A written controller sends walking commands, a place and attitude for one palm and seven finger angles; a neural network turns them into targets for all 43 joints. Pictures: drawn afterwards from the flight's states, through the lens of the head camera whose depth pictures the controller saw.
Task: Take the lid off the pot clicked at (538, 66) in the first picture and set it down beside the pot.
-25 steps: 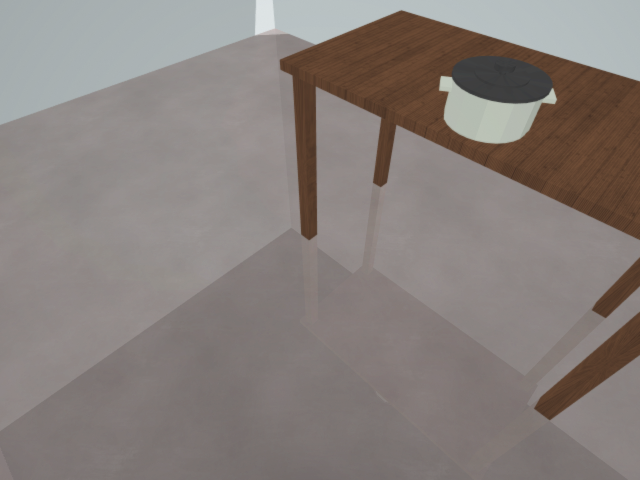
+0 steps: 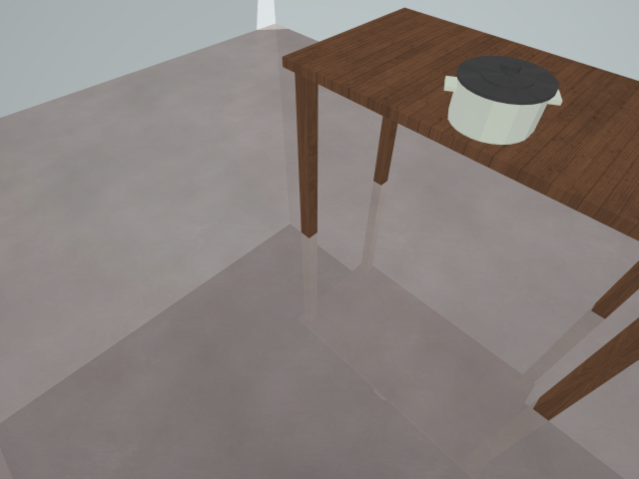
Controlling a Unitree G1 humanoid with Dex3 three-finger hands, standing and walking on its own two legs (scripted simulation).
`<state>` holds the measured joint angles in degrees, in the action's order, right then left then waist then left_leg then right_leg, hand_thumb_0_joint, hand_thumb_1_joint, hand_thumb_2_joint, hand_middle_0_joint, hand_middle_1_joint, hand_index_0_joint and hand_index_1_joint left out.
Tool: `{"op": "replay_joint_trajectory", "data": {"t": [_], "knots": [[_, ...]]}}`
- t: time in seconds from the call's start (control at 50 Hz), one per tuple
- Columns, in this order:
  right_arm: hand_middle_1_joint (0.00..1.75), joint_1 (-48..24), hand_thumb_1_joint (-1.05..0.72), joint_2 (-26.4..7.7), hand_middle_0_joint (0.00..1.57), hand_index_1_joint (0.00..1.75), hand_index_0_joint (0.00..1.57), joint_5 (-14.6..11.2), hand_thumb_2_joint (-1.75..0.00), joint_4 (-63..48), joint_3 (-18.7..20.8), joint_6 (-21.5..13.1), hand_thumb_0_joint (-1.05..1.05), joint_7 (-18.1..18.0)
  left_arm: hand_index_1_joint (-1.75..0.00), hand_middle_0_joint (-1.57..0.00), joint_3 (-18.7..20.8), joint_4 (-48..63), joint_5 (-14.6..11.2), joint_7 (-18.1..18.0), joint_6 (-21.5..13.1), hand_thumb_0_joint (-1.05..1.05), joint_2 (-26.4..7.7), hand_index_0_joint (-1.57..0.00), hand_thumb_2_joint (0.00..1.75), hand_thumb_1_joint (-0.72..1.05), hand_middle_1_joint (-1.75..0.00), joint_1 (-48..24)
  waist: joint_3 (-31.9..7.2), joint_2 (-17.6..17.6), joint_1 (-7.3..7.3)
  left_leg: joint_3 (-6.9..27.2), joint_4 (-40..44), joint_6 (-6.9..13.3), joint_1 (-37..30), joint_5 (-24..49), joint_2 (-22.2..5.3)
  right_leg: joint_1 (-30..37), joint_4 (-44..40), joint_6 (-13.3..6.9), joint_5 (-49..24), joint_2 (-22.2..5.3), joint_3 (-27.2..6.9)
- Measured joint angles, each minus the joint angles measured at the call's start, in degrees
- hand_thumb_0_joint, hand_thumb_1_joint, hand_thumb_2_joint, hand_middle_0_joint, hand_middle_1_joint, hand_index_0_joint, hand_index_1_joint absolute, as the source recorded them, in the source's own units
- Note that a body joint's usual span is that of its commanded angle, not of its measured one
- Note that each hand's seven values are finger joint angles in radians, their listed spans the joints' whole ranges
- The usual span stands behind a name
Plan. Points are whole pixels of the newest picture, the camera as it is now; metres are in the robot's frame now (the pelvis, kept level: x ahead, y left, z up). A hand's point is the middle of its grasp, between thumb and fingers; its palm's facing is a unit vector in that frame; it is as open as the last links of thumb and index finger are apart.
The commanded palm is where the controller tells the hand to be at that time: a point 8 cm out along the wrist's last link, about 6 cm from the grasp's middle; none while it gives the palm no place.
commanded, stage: look at it before walking up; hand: left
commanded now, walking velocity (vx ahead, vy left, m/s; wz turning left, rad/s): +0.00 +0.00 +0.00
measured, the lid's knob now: (510, 66) +0.89 -0.35 +0.11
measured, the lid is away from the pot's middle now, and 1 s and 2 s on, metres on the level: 0.00 0.00 0.00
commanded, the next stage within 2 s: walk to a spot facing it in 0.14 s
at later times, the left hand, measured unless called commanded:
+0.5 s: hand out of the picture +0.04 +0.24 -0.18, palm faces +0.11 -0.96 -0.24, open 7.4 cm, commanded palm none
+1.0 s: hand (136, 447) +0.19 +0.29 -0.18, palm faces +0.23 -0.96 -0.16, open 7.4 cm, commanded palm none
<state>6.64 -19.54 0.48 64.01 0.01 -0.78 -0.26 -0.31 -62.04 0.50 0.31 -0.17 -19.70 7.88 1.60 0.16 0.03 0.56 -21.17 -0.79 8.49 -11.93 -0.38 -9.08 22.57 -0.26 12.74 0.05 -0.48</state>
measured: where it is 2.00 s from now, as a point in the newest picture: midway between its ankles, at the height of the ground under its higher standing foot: (272, 473)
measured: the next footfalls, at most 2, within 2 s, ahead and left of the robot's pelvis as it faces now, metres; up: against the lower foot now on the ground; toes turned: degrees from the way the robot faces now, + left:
left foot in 0.60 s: +0.13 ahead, +0.17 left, +0.00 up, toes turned +16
right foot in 1.16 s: +0.37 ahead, +0.03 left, +0.00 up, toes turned +1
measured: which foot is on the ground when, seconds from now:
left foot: down 0.00-0.36, up 0.38-0.58, down 0.60-1.00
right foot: down 0.00-0.60, up 0.62-1.00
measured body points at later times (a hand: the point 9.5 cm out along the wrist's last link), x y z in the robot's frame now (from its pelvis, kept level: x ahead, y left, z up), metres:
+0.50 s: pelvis +0.04 +0.02 -0.01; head +0.04 +0.04 +0.44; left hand +0.04 +0.29 -0.16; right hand +0.10 -0.25 -0.15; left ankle +0.02 +0.13 -0.71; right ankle -0.01 -0.12 -0.75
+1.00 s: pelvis +0.18 +0.11 +0.00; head +0.19 +0.13 +0.44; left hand +0.18 +0.35 -0.16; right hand +0.19 -0.09 -0.16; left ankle +0.09 +0.16 -0.75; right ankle +0.30 +0.01 -0.69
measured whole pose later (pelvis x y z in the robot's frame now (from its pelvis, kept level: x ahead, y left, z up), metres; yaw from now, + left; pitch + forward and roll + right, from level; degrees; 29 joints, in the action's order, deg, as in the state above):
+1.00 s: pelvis +0.18 +0.11 +0.00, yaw +12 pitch -1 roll +0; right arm 21.4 -5.3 0.7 63.1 1.0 -3.9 -2.0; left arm 2.6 -58.4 1.2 -0.2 1.1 -9.6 12.7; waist 2.6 -1.8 -0.5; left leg -5.5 -18.3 4.5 0.7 -17.2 3.6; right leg -33.5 51.1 1.5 10.8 -4.1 3.7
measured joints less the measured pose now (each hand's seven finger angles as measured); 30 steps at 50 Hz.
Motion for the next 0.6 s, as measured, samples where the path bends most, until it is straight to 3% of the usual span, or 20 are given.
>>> {"op": "replay_joint_trajectory", "data": {"t": [0.3, 0.36, 0.4, 0.46, 0.5, 0.56, 0.6], "knots": [[0.3, -0.7, -0.9, 0.1, 0.2, 0.3, 0.21, 0.0, -0.89, -0.2, 0.0, 0.1, 0.0, -0.1, -0.3, -0.2, 0.1, -0.1, 0.0, -0.3, 0.0, 0.01, 0.1, -0.2, 0.9, 0.9, -0.3, 0.3, -0.1, 0.1, 0.05, 0.1, 0.2, 0.0, -0.4, -0.5, 0.1, 0.6, -0.4, 0.1, 0.4, -0.1, 0.2], [0.3, 0.9, -0.9, 0.7, 0.2, 0.3, 0.2, 0.3, -0.89, -0.6, 0.0, 0.8, 0.0, 0.0, -0.3, -0.2, 0.3, 0.6, 0.3, -0.4, 0.5, 0.01, 1.3, -0.2, 0.9, 0.9, -0.3, 1.3, -1.0, 0.6, -0.19, 1.0, -4.0, 0.3, 1.5, -3.1, -0.1, 0.4, 1.1, 0.2, 1.9, 0.1, 1.2], [0.3, 2.9, -0.9, 1.5, 0.2, 0.3, 0.2, 0.6, -0.89, -0.9, 0.2, 1.5, 0.0, 0.3, -0.3, -0.2, 0.6, 1.5, 0.5, -0.2, 0.6, 0.01, 2.3, -0.2, 0.9, 0.9, -0.3, 2.6, -1.8, 0.7, -0.24, 0.5, -10.7, 0.6, 4.3, -9.0, -0.6, 0.7, 1.9, 0.1, 3.3, -0.2, 2.6], [0.3, 5.7, -0.9, 2.9, 0.2, 0.3, 0.2, 0.6, -0.89, -1.3, 0.6, 2.3, 0.0, 1.0, -0.3, -0.2, 1.2, 2.7, 0.9, -0.2, -0.2, 0.01, 3.7, -0.2, 0.9, 0.9, -0.3, 5.4, -1.8, -0.1, 0.2, -1.5, -23.5, 1.0, 10.0, -14.2, -1.0, 2.4, 1.5, 0.4, 4.5, -1.4, 4.5], [0.3, 6.8, -0.9, 3.9, 0.2, 0.3, 0.2, 0.4, -0.89, -2.0, 0.9, 2.4, 0.01, 1.6, -0.3, -0.2, 1.4, 2.8, 1.1, -0.1, -0.7, 0.01, 4.4, -0.2, 0.9, 0.9, -0.3, 7.4, -1.2, -1.0, 0.33, -3.1, -26.2, 0.9, 12.5, -14.6, -1.7, 3.9, 1.2, 1.2, 5.3, -2.6, 5.6], [0.3, 8.0, -0.9, 5.3, 0.2, 0.3, 0.2, 0.3, -0.89, -3.7, 1.2, 1.9, 0.01, 2.4, -0.3, -0.2, 1.8, 2.2, 1.3, 0.1, -0.6, 0.01, 4.7, -0.2, 0.9, 0.9, -0.3, 9.9, -0.1, -2.3, -0.05, -5.4, -21.3, 1.0, 13.2, -11.8, -2.5, 5.3, 2.8, 3.1, 7.8, -5.0, 7.4], [0.3, 9.0, -0.9, 5.7, 0.2, 0.3, 0.2, 0.4, -0.89, -5.2, 1.5, 0.7, 0.01, 2.6, -0.3, -0.2, 2.2, 1.8, 1.1, 0.3, -0.1, 0.01, 4.7, -0.2, 0.9, 0.9, -0.3, 11.4, 0.5, -3.0, -0.51, -6.6, -15.4, 1.5, 11.7, -7.6, -2.0, 4.2, 8.7, 3.6, 11.8, -7.0, 8.2]]}}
